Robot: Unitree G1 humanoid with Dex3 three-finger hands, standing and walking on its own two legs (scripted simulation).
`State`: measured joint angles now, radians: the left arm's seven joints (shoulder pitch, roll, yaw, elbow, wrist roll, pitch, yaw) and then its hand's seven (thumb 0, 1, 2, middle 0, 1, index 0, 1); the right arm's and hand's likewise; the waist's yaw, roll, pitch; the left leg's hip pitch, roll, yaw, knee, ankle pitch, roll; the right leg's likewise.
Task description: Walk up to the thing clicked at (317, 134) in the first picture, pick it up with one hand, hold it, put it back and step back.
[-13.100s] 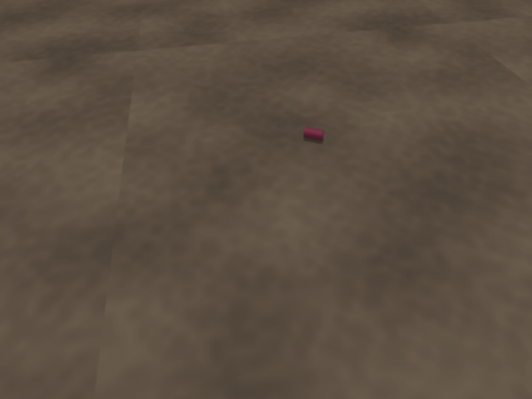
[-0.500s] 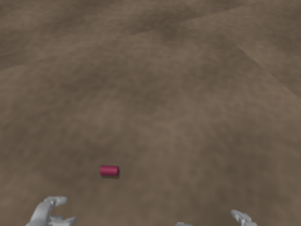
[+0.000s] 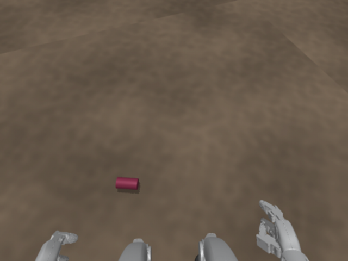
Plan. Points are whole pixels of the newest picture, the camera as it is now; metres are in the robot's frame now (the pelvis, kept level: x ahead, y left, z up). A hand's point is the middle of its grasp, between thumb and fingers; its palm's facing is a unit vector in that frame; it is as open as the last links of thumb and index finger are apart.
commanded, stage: rise first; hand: left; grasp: from above
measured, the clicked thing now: (127, 183) +0.49 +0.21 -0.66
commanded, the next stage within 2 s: none
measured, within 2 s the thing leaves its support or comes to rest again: neither
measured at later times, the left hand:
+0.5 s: hand (91, 224) +0.25 +0.26 -0.32, palm faces -0.46 -0.48 -0.75, open 13.2 cm
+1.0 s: hand (101, 199) +0.36 +0.28 -0.45, palm faces -0.50 -0.09 -0.86, open 13.1 cm
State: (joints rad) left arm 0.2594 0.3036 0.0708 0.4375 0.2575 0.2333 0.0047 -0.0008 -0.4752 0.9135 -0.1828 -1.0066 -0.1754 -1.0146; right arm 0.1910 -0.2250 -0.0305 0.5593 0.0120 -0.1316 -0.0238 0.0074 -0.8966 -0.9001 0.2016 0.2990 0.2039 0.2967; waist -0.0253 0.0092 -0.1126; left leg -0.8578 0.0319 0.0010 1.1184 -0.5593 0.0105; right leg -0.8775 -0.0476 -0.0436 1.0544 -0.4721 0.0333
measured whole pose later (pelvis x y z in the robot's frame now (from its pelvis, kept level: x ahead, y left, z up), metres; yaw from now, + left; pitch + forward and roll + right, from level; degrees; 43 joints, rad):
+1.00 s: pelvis -0.10 +0.00 -0.30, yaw -3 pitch +35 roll -7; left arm -0.85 0.74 0.10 1.23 1.15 -0.33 0.18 0.00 -0.34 0.85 -0.22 -0.89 -0.23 -0.87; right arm 0.17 -0.28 -0.02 0.73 -0.06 -0.04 0.09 0.00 -0.91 -0.90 0.20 0.30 0.20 0.30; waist -0.18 0.01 -0.08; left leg -2.15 0.00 -0.07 2.23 -0.69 0.02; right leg -2.14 -0.08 -0.04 2.11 -0.58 0.03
